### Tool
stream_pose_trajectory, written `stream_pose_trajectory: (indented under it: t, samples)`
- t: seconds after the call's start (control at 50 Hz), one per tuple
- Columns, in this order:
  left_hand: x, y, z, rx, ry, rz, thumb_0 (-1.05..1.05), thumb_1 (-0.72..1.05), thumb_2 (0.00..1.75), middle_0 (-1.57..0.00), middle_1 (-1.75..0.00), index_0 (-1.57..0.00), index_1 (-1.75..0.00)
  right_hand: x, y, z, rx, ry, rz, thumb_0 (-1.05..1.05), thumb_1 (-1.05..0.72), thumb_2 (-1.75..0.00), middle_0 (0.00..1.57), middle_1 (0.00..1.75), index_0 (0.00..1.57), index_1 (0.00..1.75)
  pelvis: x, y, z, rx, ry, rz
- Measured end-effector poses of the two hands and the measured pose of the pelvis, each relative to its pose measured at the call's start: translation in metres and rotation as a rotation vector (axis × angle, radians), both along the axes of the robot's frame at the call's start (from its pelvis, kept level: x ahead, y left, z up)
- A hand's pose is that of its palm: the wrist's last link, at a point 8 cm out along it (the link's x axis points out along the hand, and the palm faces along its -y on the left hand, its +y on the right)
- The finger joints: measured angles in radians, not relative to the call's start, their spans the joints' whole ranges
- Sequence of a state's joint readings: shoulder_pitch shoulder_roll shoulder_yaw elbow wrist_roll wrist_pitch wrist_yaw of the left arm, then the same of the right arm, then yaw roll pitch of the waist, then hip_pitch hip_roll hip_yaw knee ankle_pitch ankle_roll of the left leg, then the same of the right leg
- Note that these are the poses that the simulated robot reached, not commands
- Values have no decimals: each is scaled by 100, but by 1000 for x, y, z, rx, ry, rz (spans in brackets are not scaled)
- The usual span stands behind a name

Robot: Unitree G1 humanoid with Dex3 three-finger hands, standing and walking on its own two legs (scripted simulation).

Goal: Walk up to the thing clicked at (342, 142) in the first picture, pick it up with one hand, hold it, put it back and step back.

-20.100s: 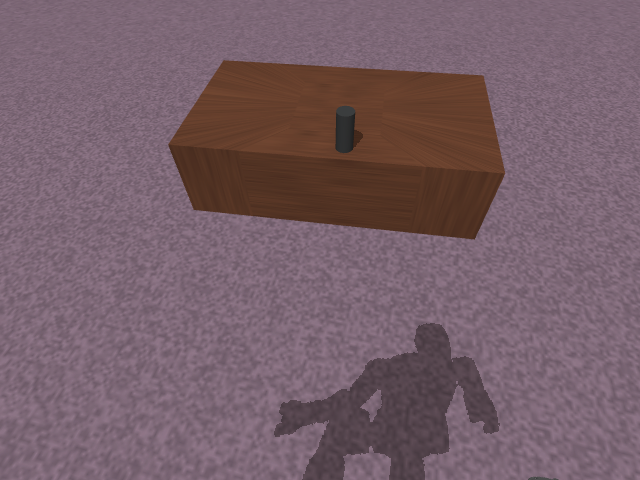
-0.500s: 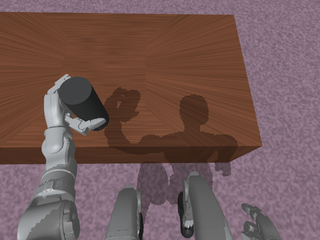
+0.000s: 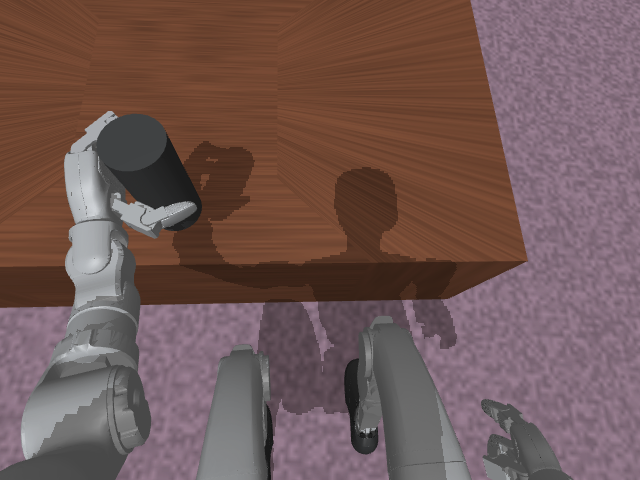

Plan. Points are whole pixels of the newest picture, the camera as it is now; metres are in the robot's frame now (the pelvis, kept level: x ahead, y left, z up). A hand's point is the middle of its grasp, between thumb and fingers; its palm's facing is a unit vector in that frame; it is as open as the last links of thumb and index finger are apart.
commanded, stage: lower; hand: left
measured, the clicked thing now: (158, 180) +0.45 +0.17 +0.01
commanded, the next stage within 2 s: loosen in 1.34 s
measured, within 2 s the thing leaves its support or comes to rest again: rests again in 1.20 s
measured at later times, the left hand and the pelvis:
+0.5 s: hand (164, 195) +0.48 +0.19 -0.07, palm faces +0.12 -0.99 -0.03, open 10.3 cm; pelvis -0.01 +0.00 -0.07, yaw +0 degrees
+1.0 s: hand (170, 203) +0.48 +0.19 -0.11, palm faces +0.11 -0.99 -0.03, open 10.3 cm; pelvis -0.03 +0.01 -0.10, yaw +0 degrees
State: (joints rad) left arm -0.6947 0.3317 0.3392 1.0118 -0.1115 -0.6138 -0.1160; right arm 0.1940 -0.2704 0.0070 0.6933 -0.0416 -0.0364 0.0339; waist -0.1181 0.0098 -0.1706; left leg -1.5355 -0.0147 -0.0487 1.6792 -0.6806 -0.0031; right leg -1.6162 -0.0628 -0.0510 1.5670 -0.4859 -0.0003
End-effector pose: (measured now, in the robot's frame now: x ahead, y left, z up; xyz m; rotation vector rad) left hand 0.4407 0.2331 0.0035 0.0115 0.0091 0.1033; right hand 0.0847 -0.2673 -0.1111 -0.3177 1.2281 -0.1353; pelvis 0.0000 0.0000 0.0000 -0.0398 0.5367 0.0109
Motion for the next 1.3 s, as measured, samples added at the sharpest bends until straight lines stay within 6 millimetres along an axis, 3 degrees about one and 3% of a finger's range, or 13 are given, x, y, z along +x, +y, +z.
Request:
stream_pose_trajectory:
  t: [0.14, 0.42, 0.58, 0.88, 1.3]
  samples:
    - [2, -1, -14, 2, 11, 0, -1, -61, 93, -87, -124, -87, -123, -6, 6, -13, 18, 12, 1, 0, -92, -91, 20, 30, 20, 30, -3, 1, -10, 1, 14, 1]
    - [7, 2, -70, 13, -3, 9, -1, -61, 93, -87, -124, -87, -123, -18, 3, -58, 4, 63, 35, 0, -93, -91, 20, 30, 20, 30, -12, 0, -57, -3, 60, 7]
    - [9, 4, -78, 16, 2, 17, -1, -61, 93, -87, -124, -87, -123, -24, 4, -77, 13, 66, 28, 0, -94, -91, 20, 30, 20, 30, -17, 0, -73, -2, 58, 9]
    - [13, 7, -109, 12, 8, 2, -1, -61, 94, -87, -124, -87, -123, -40, 1, -94, -21, 92, 34, 0, -93, -91, 20, 30, 20, 30, -26, 4, -97, -12, 63, 13]
    - [19, 5, -128, 18, 13, 2, -1, -61, 94, -87, -124, -87, -123, -50, 8, -115, -5, 127, 32, 0, -93, -91, 20, 30, 20, 30, -29, 7, -117, -17, 68, 21]
